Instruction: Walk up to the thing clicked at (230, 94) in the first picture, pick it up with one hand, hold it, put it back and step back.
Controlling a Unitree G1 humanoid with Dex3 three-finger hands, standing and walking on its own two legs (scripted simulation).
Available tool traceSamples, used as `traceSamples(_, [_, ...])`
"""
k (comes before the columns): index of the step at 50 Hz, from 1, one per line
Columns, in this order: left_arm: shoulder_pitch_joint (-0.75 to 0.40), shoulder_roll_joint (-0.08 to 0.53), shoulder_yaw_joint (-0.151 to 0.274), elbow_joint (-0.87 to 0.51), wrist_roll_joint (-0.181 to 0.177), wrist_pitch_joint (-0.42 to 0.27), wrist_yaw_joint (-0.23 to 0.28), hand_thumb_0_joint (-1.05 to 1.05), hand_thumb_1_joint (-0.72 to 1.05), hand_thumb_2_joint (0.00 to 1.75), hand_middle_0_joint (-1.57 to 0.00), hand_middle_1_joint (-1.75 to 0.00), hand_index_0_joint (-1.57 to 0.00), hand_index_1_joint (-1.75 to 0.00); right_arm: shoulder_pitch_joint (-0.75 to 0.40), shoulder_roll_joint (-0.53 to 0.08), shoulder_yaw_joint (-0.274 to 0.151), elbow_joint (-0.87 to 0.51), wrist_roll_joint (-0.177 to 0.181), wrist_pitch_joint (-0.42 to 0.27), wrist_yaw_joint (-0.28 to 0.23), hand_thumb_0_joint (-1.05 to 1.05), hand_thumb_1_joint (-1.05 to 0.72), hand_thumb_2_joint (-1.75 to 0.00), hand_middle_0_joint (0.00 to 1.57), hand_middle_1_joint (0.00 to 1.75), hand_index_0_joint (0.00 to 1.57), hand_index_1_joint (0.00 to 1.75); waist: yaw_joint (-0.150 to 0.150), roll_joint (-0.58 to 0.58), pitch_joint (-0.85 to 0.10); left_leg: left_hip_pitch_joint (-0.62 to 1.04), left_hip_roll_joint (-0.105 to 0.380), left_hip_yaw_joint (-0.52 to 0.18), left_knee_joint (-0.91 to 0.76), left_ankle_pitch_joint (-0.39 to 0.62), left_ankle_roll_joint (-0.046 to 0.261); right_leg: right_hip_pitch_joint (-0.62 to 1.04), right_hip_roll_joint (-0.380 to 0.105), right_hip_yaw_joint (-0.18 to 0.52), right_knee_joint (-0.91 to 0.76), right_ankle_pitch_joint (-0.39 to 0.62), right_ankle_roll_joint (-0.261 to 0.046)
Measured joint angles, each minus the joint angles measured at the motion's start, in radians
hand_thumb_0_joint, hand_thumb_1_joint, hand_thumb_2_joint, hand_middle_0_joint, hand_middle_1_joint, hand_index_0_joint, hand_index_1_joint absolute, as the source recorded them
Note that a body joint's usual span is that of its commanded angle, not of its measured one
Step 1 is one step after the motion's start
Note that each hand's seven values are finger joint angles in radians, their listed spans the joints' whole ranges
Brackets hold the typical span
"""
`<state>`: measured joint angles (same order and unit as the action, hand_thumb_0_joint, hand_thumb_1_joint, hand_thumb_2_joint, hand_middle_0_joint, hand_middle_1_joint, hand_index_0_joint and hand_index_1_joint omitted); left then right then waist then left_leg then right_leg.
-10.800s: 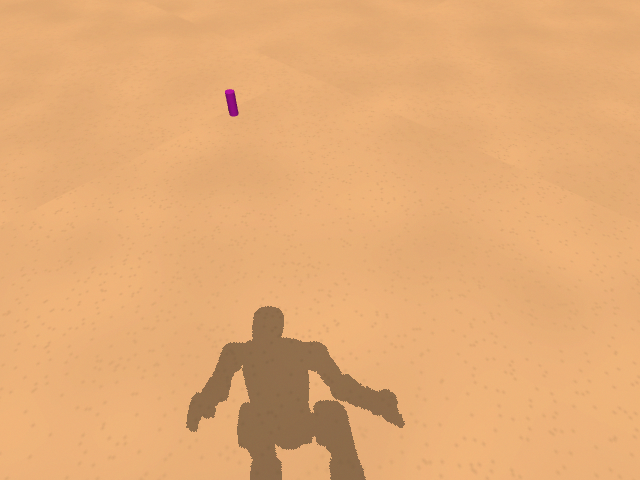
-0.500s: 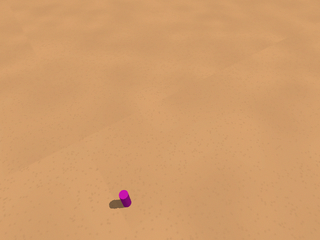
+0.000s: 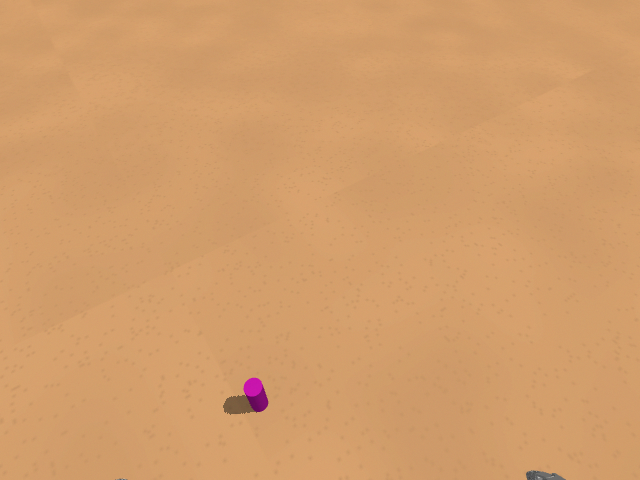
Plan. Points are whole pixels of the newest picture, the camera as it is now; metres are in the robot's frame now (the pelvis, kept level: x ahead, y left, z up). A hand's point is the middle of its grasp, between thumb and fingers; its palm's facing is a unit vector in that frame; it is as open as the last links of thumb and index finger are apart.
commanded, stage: walk up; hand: left
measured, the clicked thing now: (256, 395) +0.45 +0.22 -0.70
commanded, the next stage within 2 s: stand in 1.98 s
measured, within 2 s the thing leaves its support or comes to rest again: neither
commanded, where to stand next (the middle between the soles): +0.05 -0.01 m, yaw -1 degrees
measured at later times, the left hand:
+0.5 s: hand out of the picture +0.06 +0.27 -0.15, palm faces +0.04 -0.93 -0.36, open 7.3 cm
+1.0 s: hand out of the picture +0.07 +0.25 -0.15, palm faces +0.02 -0.94 -0.34, open 7.3 cm
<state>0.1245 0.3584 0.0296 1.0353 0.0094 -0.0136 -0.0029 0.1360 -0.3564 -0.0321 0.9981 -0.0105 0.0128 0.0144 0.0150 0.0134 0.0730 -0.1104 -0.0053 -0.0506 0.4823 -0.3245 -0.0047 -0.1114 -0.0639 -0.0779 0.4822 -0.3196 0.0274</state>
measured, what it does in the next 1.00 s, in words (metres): steps on the spot: right foot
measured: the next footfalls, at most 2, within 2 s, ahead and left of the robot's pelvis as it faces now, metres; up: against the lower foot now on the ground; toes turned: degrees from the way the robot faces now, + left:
right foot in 0.76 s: +0.08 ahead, -0.13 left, +0.00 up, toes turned +2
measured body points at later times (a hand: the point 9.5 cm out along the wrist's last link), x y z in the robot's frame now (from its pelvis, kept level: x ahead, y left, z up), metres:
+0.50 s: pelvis -0.01 +0.01 -0.01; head +0.01 +0.01 +0.44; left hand +0.06 +0.32 -0.13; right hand +0.09 -0.30 -0.13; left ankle -0.03 +0.12 -0.74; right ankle -0.04 -0.13 -0.74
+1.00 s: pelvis +0.00 +0.00 +0.00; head +0.03 -0.01 +0.45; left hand +0.07 +0.30 -0.12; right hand +0.10 -0.31 -0.13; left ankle -0.01 +0.12 -0.74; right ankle +0.04 -0.13 -0.74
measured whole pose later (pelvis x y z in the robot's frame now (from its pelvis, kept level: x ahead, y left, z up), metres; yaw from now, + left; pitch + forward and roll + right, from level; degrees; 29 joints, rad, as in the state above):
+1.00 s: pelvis +0.00 +0.00 +0.00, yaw +3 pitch -3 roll +0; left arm 0.15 0.33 0.02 1.01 0.02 -0.01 -0.02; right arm 0.17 -0.38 -0.03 1.01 -0.02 0.00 0.01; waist 0.01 0.02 0.11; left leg -0.15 0.00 -0.01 0.50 -0.34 0.01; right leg -0.22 -0.03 -0.01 0.52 -0.23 0.00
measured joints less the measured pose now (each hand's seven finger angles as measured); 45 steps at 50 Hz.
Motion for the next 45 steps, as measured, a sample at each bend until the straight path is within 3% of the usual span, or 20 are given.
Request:
traceSamples(12, [0.008,0.01,0.006,-0.008,0.002,0.008,-0.002,0.0,0.91,0.9,-0.2,-0.3,-0.2,-0.3,-0.007,-0.005,0.003,-0.003,0.0,-0.003,0.006,0.01,-0.91,-0.9,0.2,0.3,0.2,0.3,0.009,-0.016,0.009,-0.004,-0.015,-0.007,0.016,-0.005,0.006,-0.008,-0.016,-0.006,0.035,-0.019,0.002])
traceSamples(18, [0.009,0.01,0.006,-0.011,0.002,-0.001,-0.004,0.0,0.91,0.9,-0.2,-0.3,-0.2,-0.3,-0.004,-0.007,0.006,-0.007,0.005,0.004,0.004,0.01,-0.91,-0.9,0.2,0.3,0.2,0.3,0.002,-0.004,0.024,-0.016,0.0,-0.019,0.021,0.0,-0.003,-0.003,0.0,-0.019,0.01,-0.002,-0.004])
traceSamples(21, [0.017,0.004,0.006,-0.018,0.006,-0.007,-0.006,0.0,0.91,0.9,-0.2,-0.3,-0.2,-0.3,-0.003,-0.017,0.004,-0.004,0.005,0.012,0.003,0.01,-0.91,-0.9,0.2,0.3,0.2,0.3,-0.004,0.005,0.027,-0.046,0.0,-0.013,0.078,-0.004,0.011,-0.002,-0.002,-0.031,0.017,-0.006,-0.008])
traceSamples(24, [0.027,0.001,0.006,-0.028,0.014,-0.006,-0.007,0.0,0.91,0.9,-0.2,-0.3,-0.2,-0.3,0.009,-0.028,0.0,0.0,0.0,0.013,0.007,0.01,-0.91,-0.9,0.2,0.3,0.2,0.3,-0.008,0.005,0.024,-0.07,-0.002,0.024,0.112,-0.087,0.033,-0.005,-0.018,-0.045,0.041,-0.023,-0.004])
traceSamples(25, [0.031,0.003,0.005,-0.03,0.015,-0.004,-0.009,0.0,0.91,0.9,-0.2,-0.3,-0.2,-0.3,0.013,-0.029,-0.002,0.002,-0.003,0.009,0.009,0.01,-0.91,-0.9,0.2,0.3,0.2,0.3,-0.007,0.002,0.024,-0.065,-0.004,0.033,0.093,-0.045,0.033,-0.008,-0.025,-0.045,0.055,-0.031,0.001])
traceSamples(27, [0.036,0.013,0.007,-0.029,0.012,0.008,-0.01,0.0,0.91,0.9,-0.2,-0.3,-0.2,-0.3,0.022,-0.019,-0.006,0.006,-0.011,-0.008,0.012,0.01,-0.91,-0.9,0.2,0.3,0.2,0.3,0.002,-0.025,0.027,-0.052,-0.02,0.053,0.07,0.011,0.027,-0.03,-0.044,-0.021,0.105,-0.048,-0.009])
traceSamples(30, [0.028,0.025,0.013,-0.021,0.002,0.033,-0.008,0.0,0.91,0.9,-0.2,-0.3,-0.2,-0.3,0.049,0.0,-0.005,-0.004,-0.015,-0.034,0.011,0.01,-0.91,-0.9,0.2,0.3,0.2,0.3,-0.006,-0.036,0.033,-0.041,-0.018,0.046,0.044,0.009,0.031,-0.103,0.005,0.063,0.272,-0.192,-0.039])
traceSamples(32, [0.023,0.031,0.016,-0.027,-0.006,0.035,-0.006,0.0,0.91,0.9,-0.2,-0.3,-0.2,-0.3,0.065,0.008,-0.002,-0.011,-0.015,-0.041,0.006,0.01,-0.91,-0.9,0.2,0.3,0.2,0.3,-0.008,-0.041,0.047,-0.023,-0.013,0.041,0.008,0.026,0.029,-0.145,0.033,0.095,0.338,-0.214,-0.053])
traceSamples(37, [0.025,0.028,0.012,-0.04,-0.008,0.021,-0.007,0.0,0.91,0.9,-0.2,-0.3,-0.2,-0.3,0.071,0.0,-0.004,-0.023,-0.015,-0.027,-0.008,0.01,-0.91,-0.9,0.2,0.3,0.21,0.3,-0.015,-0.029,0.078,-0.009,-0.001,0.043,-0.009,0.034,0.014,-0.152,0.038,0.087,0.172,-0.108,-0.05])
traceSamples(39, [0.028,0.024,0.012,-0.03,-0.003,0.013,-0.003,0.0,0.91,0.9,-0.2,-0.3,-0.2,-0.3,0.061,-0.006,-0.003,-0.026,-0.006,-0.013,-0.011,0.01,-0.91,-0.9,0.2,0.3,0.21,0.3,-0.016,-0.023,0.085,-0.021,0.004,0.049,0.04,0.003,0.003,-0.118,0.041,0.079,0.052,0.068,-0.045])
traceSamples(40, [0.026,0.014,0.012,-0.02,0.002,0.01,0.001,0.0,0.91,0.9,-0.2,-0.3,-0.2,-0.3,0.053,-0.013,-0.004,-0.023,0.001,-0.006,-0.013,0.01,-0.91,-0.9,0.2,0.3,0.21,0.3,-0.023,-0.003,0.091,-0.025,0.018,0.041,0.069,-0.013,-0.002,-0.107,0.053,0.069,0.041,0.109,-0.039])
traceSamples(45, [0.034,-0.022,-0.004,-0.017,0.014,0.003,-0.009,0.0,0.91,0.9,-0.2,-0.3,-0.2,-0.3,0.039,-0.023,-0.006,-0.009,0.001,0.013,-0.01,0.01,-0.91,-0.9,0.2,0.3,0.2,0.3,-0.017,0.02,0.057,-0.084,-0.007,0.028,0.232,-0.207,0.027,-0.102,0.051,0.066,0.035,0.085,-0.043])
